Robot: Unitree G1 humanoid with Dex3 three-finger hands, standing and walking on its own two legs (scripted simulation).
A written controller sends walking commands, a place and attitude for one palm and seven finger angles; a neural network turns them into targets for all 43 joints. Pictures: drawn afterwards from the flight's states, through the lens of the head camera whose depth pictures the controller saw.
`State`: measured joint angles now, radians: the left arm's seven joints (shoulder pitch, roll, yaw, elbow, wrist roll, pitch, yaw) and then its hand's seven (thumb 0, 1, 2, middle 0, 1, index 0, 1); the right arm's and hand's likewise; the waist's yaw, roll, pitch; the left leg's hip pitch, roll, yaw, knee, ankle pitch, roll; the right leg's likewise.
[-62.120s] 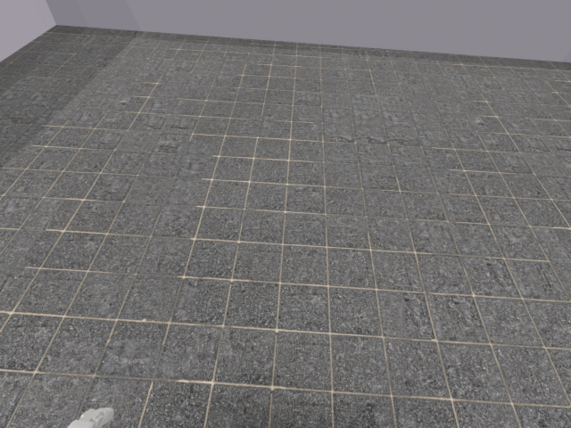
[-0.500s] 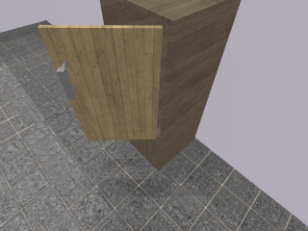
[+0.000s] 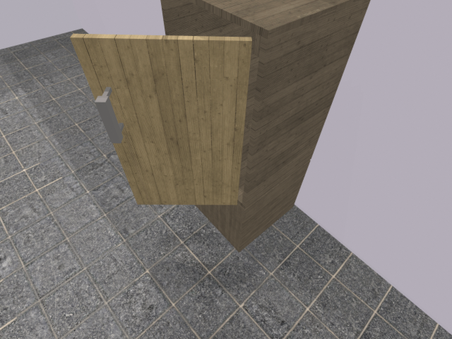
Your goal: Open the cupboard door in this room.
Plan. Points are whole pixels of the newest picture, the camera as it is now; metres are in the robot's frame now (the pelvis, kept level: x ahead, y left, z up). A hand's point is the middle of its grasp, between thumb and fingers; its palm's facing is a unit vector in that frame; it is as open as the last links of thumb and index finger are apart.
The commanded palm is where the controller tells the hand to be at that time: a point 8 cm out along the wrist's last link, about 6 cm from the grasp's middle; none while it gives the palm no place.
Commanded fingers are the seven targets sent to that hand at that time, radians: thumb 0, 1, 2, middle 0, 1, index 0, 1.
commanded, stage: shuffle to correct the standing spot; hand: left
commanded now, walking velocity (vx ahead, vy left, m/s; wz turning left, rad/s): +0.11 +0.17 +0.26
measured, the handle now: (112, 115) +0.57 +0.31 +0.06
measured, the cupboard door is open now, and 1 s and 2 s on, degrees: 50 50 50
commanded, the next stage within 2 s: come to a stop and stand still in 0.08 s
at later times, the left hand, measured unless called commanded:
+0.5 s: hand out of the picture +0.07 +0.25 -0.18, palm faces +0.05 -0.98 -0.18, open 7.4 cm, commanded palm none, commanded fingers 0.00 0.90 0.90 -0.20 -0.30 -0.20 -0.30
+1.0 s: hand out of the picture +0.07 +0.18 -0.16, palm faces +0.03 -0.97 -0.25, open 7.3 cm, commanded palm none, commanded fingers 0.00 0.90 0.90 -0.20 -0.30 -0.20 -0.30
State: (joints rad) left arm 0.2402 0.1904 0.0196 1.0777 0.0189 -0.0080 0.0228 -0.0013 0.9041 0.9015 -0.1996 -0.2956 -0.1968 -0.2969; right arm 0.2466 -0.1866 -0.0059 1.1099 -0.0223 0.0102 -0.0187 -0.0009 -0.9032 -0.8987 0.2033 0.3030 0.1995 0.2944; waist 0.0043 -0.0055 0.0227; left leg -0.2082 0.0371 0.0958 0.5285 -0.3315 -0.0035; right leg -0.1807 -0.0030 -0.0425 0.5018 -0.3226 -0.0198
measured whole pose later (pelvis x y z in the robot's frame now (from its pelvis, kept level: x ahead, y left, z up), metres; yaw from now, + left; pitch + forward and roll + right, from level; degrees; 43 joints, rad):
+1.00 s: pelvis +0.01 +0.00 -0.01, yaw +2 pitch -2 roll +1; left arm 0.25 0.16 0.00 1.01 0.01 0.00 0.03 0.00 0.92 0.90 -0.20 -0.30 -0.20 -0.30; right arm 0.29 -0.18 -0.02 1.02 -0.03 0.02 -0.02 0.00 -0.91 -0.90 0.20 0.30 0.20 0.29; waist -0.04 0.04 -0.01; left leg -0.25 0.06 0.06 0.55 -0.26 -0.03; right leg -0.21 0.01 -0.05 0.59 -0.35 -0.04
